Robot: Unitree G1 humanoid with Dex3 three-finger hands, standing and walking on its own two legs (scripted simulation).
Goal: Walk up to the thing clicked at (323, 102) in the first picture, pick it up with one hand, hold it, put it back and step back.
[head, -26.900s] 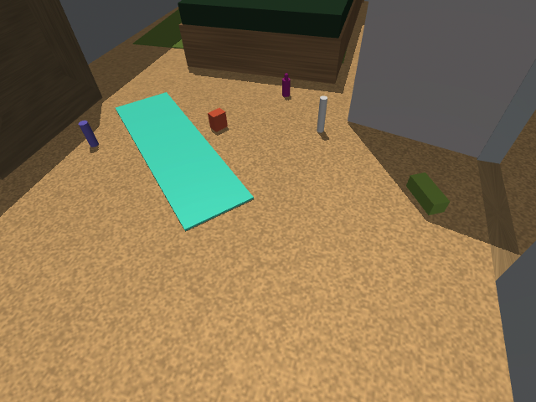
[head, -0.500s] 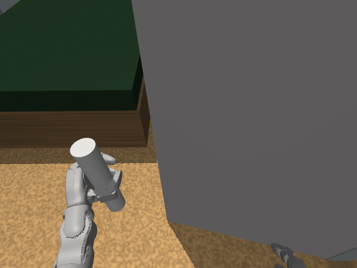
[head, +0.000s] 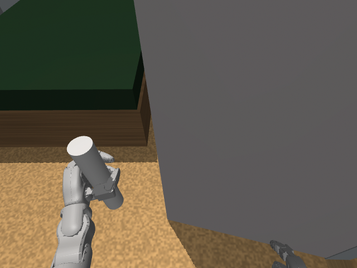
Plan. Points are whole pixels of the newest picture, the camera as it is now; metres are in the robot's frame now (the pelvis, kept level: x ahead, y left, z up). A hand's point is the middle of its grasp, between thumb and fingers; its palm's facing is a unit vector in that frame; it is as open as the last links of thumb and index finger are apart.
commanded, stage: hold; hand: left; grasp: from the side
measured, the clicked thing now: (100, 178) +0.32 +0.19 +0.04
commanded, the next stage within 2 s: crouch in 0.58 s
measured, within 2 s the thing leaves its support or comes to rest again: neither
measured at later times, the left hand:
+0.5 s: hand (108, 176) +0.32 +0.18 +0.05, palm faces +0.19 -0.98 -0.02, open 6.1 cm
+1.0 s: hand (111, 188) +0.32 +0.18 +0.00, palm faces +0.22 -0.98 +0.00, open 6.1 cm
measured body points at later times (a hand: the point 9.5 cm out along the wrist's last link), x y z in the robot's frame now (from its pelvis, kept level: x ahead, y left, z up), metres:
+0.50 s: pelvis +0.00 +0.00 +0.00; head +0.04 +0.00 +0.45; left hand +0.30 +0.23 +0.05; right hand +0.13 -0.24 -0.11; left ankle +0.02 +0.12 -0.70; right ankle +0.02 -0.12 -0.70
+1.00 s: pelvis -0.01 +0.00 -0.02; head +0.06 +0.01 +0.43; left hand +0.30 +0.23 +0.00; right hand +0.13 -0.24 -0.12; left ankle +0.02 +0.12 -0.70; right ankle +0.02 -0.12 -0.70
